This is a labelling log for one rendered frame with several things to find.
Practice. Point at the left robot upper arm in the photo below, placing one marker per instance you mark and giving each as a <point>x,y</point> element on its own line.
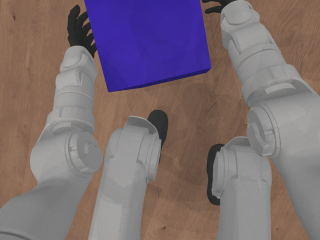
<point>63,166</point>

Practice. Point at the robot right hand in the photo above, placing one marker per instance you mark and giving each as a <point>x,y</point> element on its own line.
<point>217,9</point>

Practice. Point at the robot left hand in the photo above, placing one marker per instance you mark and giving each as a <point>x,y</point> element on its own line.
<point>78,33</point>

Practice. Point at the left robot forearm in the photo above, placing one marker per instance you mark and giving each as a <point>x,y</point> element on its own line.
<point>74,95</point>

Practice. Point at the robot left thigh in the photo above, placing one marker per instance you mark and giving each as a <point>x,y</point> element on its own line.
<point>119,203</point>

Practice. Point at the right robot upper arm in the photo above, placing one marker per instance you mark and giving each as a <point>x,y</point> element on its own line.
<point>287,130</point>

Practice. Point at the left robot shin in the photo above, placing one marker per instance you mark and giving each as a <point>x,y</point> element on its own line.
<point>114,138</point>

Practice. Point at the carton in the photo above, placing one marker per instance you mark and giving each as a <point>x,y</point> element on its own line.
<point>142,43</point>

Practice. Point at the right robot forearm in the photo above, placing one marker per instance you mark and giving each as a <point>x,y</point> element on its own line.
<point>256,58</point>

